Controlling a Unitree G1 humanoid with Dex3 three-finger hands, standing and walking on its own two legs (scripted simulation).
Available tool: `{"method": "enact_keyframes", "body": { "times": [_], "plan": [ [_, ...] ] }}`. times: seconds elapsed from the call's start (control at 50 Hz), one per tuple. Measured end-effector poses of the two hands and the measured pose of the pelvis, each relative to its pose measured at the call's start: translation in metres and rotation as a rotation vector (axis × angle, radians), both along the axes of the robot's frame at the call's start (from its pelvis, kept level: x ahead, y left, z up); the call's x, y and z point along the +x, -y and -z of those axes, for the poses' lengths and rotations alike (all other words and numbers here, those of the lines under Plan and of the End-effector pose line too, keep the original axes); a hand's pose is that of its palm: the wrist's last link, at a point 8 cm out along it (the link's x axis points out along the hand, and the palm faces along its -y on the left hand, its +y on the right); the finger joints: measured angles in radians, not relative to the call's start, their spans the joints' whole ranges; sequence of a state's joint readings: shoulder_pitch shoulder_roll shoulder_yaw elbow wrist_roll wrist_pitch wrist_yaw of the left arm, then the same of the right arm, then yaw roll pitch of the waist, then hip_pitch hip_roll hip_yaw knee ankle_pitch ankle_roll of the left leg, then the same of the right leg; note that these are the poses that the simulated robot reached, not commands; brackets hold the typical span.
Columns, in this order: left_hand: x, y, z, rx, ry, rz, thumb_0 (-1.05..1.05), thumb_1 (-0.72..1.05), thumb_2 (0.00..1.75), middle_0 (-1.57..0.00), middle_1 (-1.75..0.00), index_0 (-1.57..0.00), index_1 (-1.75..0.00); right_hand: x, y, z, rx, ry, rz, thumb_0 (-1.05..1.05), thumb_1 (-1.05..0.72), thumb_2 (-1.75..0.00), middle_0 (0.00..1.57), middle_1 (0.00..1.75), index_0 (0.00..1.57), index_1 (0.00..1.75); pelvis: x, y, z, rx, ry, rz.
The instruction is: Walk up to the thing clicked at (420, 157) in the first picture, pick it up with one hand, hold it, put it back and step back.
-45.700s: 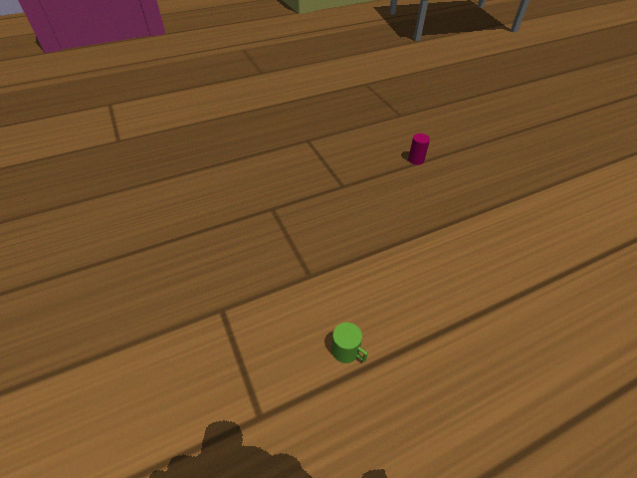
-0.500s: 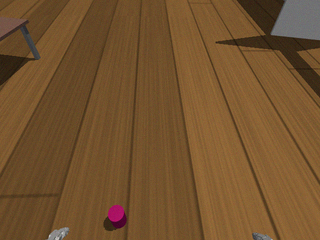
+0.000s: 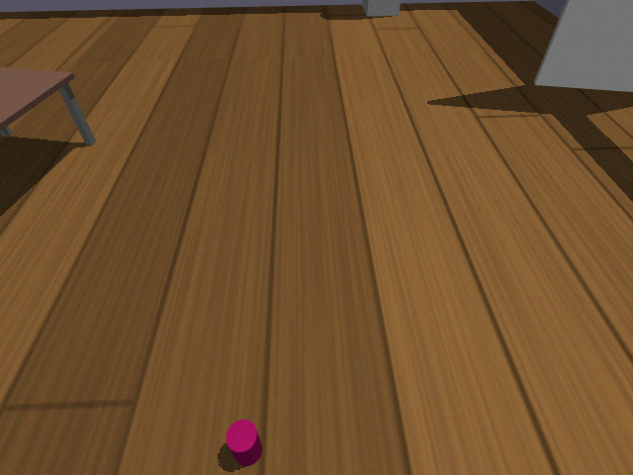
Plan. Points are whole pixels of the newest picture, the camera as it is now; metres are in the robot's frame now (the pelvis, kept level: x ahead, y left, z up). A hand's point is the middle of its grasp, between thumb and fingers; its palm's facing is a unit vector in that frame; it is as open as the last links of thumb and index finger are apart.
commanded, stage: stand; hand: left
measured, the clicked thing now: (245, 443) +0.39 +0.22 -0.71
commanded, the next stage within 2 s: step back in 1.46 s
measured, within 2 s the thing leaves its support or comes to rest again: neither
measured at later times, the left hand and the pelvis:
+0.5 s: hand out of the picture +0.06 +0.24 -0.16, palm faces -0.02 -0.94 -0.34, open 7.4 cm; pelvis +0.00 -0.01 +0.00, yaw -1 degrees
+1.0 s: hand out of the picture +0.09 +0.24 -0.15, palm faces -0.02 -0.94 -0.34, open 7.4 cm; pelvis +0.02 -0.01 +0.00, yaw -1 degrees
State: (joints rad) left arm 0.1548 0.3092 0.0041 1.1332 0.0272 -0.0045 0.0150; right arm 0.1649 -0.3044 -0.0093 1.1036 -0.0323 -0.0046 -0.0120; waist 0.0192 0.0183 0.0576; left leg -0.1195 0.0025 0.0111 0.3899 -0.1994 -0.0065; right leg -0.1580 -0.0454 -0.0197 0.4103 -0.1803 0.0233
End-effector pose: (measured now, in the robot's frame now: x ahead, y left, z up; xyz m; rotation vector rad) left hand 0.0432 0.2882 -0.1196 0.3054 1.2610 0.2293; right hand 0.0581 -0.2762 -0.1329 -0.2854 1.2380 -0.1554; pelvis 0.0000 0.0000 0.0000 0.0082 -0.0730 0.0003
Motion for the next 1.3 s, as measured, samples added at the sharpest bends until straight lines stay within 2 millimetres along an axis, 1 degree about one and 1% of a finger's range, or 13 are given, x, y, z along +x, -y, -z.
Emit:
{"method": "enact_keyframes", "body": {
  "times": [0.24,0.4,0.56,0.78,1.3],
  "plan": [
    [-0.003,-0.001,-0.003,0.012,-0.025,-0.002,0.0,0.91,0.9,-0.21,-0.3,-0.2,-0.3,-0.011,0.015,-0.001,-0.013,-0.039,0.015,0.01,-0.9,-0.9,0.2,0.3,0.2,0.3,-0.003,0.005,-0.002,-0.002,-0.011,0.001],
    [0.005,0.004,-0.001,-0.001,-0.032,0.004,0.0,0.91,0.9,-0.21,-0.3,-0.2,-0.3,-0.013,0.02,-0.003,-0.022,-0.055,0.023,0.01,-0.9,-0.9,0.2,0.3,0.2,0.3,0.001,0.007,-0.003,-0.004,-0.014,0.006],
    [0.02,0.008,-0.002,-0.012,-0.015,0.018,0.0,0.91,0.9,-0.21,-0.3,-0.2,-0.3,-0.006,0.021,-0.005,-0.024,-0.048,0.024,0.01,-0.9,-0.9,0.2,0.3,0.2,0.3,0.006,0.007,-0.004,-0.004,-0.018,0.011],
    [0.039,0.007,-0.004,-0.009,0.014,0.03,0.0,0.91,0.9,-0.21,-0.3,-0.2,-0.3,0.009,0.02,-0.008,-0.025,-0.021,0.023,0.01,-0.9,-0.9,0.2,0.3,0.2,0.3,0.012,0.007,-0.004,-0.006,-0.022,0.015],
    [0.053,0.003,-0.004,-0.011,0.003,0.036,0.0,0.91,0.9,-0.21,-0.3,-0.2,-0.3,0.023,0.022,-0.01,-0.035,-0.022,0.029,0.01,-0.9,-0.9,0.2,0.3,0.2,0.3,0.025,0.005,-0.005,-0.006,-0.035,0.022]
  ]
}}
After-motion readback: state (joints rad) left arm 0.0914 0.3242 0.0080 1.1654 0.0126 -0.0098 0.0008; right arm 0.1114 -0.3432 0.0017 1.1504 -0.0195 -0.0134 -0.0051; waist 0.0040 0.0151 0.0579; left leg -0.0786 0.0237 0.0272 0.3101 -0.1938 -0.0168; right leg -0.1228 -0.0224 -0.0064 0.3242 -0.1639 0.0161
